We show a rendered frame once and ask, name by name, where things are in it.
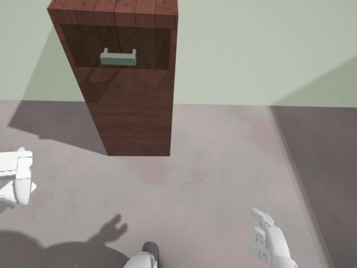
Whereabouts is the robot left hand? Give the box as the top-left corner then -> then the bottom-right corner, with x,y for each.
0,147 -> 36,214

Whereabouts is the cabinet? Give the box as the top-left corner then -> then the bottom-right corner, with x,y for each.
47,0 -> 179,156

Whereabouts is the handle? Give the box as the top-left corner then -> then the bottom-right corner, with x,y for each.
100,48 -> 136,65

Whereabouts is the robot right forearm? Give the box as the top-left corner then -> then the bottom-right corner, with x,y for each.
270,256 -> 298,268

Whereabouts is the drawer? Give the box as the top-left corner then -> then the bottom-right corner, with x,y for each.
62,24 -> 170,70

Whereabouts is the robot right hand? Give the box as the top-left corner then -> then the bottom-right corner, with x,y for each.
248,208 -> 291,265

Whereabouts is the robot left foot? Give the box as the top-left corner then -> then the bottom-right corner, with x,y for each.
144,242 -> 159,268

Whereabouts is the left robot thigh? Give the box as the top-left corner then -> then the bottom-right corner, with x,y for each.
123,255 -> 157,268

